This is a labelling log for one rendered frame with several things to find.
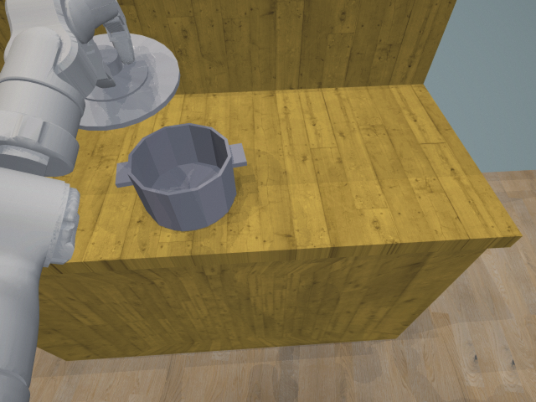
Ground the pot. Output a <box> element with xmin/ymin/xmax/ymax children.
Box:
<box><xmin>116</xmin><ymin>123</ymin><xmax>247</xmax><ymax>231</ymax></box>

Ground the knob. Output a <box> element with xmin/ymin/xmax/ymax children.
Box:
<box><xmin>97</xmin><ymin>45</ymin><xmax>123</xmax><ymax>76</ymax></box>

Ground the table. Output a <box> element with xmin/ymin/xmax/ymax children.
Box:
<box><xmin>0</xmin><ymin>0</ymin><xmax>522</xmax><ymax>361</ymax></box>

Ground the left robot hand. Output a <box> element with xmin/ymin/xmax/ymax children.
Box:
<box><xmin>84</xmin><ymin>0</ymin><xmax>135</xmax><ymax>88</ymax></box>

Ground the left robot forearm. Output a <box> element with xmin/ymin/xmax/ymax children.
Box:
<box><xmin>0</xmin><ymin>0</ymin><xmax>97</xmax><ymax>177</ymax></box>

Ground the left robot upper arm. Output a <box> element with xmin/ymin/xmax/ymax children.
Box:
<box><xmin>0</xmin><ymin>167</ymin><xmax>80</xmax><ymax>402</ymax></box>

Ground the lid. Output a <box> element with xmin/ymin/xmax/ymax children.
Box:
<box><xmin>79</xmin><ymin>33</ymin><xmax>180</xmax><ymax>131</ymax></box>

